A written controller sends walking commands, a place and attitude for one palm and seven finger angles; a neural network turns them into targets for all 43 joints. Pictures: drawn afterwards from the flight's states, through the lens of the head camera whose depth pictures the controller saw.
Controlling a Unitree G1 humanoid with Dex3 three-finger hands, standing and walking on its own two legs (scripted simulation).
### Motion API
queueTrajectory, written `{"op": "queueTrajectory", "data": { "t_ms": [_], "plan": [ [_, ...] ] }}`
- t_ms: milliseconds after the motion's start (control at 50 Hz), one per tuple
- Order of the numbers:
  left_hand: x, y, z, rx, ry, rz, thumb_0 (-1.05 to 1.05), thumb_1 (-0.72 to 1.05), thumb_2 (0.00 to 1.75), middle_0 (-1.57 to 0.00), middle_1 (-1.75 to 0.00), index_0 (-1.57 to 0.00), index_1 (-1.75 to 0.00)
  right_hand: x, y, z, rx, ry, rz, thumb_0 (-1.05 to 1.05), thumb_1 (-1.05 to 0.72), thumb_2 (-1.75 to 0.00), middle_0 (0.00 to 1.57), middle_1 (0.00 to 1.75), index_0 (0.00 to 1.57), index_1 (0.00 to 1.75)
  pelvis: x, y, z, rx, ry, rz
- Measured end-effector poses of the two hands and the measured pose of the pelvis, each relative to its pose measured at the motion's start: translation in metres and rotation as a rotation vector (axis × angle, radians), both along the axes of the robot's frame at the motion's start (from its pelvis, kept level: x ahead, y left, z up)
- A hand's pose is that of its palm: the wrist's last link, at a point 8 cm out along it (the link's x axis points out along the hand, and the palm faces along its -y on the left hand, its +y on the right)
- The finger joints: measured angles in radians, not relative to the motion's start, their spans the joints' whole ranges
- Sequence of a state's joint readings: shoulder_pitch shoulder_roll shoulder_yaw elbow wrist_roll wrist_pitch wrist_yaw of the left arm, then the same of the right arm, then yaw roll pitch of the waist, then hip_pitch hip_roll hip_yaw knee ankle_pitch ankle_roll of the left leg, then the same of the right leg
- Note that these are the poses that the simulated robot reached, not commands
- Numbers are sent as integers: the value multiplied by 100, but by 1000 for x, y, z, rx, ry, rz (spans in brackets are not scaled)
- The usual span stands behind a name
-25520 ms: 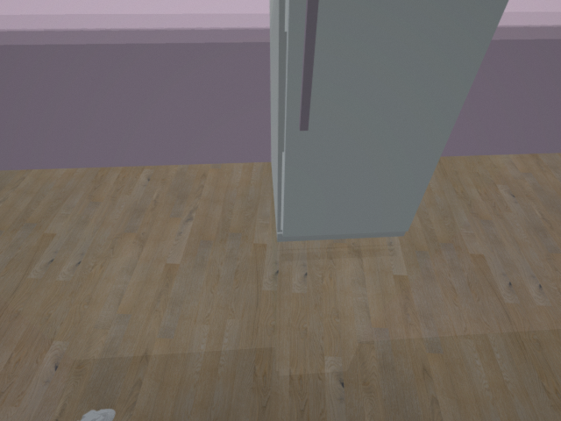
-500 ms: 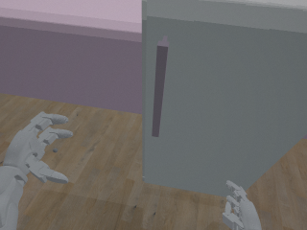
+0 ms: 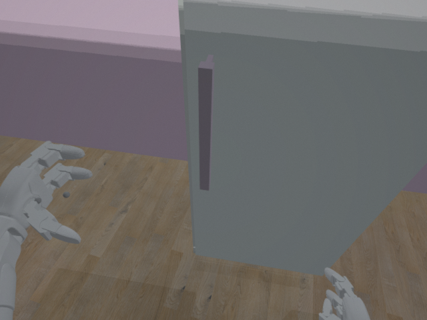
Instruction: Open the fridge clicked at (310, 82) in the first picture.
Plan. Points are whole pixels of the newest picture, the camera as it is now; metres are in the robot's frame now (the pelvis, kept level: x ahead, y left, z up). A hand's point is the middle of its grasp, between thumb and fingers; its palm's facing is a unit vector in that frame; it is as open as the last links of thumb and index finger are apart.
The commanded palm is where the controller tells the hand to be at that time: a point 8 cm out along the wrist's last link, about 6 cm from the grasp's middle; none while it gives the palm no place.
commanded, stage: raise the hand to about handle height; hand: left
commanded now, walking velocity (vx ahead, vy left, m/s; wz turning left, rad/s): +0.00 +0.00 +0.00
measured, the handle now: (207, 133) +0.50 +0.05 +0.09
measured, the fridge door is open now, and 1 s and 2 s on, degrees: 0 0 0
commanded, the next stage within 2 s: move the hooked fingers beside the handle in 0.24 s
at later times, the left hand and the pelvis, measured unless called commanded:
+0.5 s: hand (97, 180) +0.30 +0.23 +0.13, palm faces +0.00 -1.00 -0.08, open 13.9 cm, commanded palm +0.28 +0.27 +0.14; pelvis +0.03 -0.05 +0.00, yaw +0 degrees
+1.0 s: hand (119, 166) +0.34 +0.20 +0.12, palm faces -0.06 -1.00 -0.03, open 13.9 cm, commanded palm +0.32 +0.25 +0.13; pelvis +0.04 -0.03 +0.00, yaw -1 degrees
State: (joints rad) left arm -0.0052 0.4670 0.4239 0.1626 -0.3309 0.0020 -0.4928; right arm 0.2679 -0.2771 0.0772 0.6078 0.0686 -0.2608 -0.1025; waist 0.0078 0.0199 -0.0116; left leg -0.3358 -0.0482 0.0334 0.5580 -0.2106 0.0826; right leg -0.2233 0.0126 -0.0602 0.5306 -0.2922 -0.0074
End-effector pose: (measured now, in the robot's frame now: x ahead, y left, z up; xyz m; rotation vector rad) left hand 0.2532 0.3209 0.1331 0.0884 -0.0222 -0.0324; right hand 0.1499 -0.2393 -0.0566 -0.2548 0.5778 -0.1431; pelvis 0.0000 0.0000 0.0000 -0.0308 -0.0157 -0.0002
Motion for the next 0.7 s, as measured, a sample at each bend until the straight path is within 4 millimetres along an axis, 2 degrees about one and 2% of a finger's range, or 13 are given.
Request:
{"op": "queueTrajectory", "data": {
  "t_ms": [140,260,400,560,700],
  "plan": [
    [2,-4,8,6,-3,65,-1,-50,30,-31,-120,-31,-120,13,-14,-1,19,-14,9,2,-90,-90,20,30,20,30,7,-17,2,4,1,9],
    [8,-23,3,7,41,25,-1,-50,30,-31,-120,-30,-120,26,-26,-7,39,-15,12,1,-90,-90,20,30,20,30,14,-30,1,9,17,9],
    [19,-37,4,-9,2,29,-1,-50,30,-31,-120,-31,-120,37,-42,-8,42,-17,-2,2,-90,-90,20,30,20,30,24,-43,0,17,27,1],
    [37,-44,0,-14,32,22,-1,-50,30,-31,-120,-30,-120,40,-59,-12,32,1,-36,1,-90,-90,20,30,20,30,31,-49,-2,23,43,-4],
    [56,-55,-4,-31,18,-5,-1,-50,30,-31,-120,-30,-120,35,-62,-15,25,32,-63,1,-90,-90,20,30,20,30,34,-48,-3,27,57,-11]
  ]
}}
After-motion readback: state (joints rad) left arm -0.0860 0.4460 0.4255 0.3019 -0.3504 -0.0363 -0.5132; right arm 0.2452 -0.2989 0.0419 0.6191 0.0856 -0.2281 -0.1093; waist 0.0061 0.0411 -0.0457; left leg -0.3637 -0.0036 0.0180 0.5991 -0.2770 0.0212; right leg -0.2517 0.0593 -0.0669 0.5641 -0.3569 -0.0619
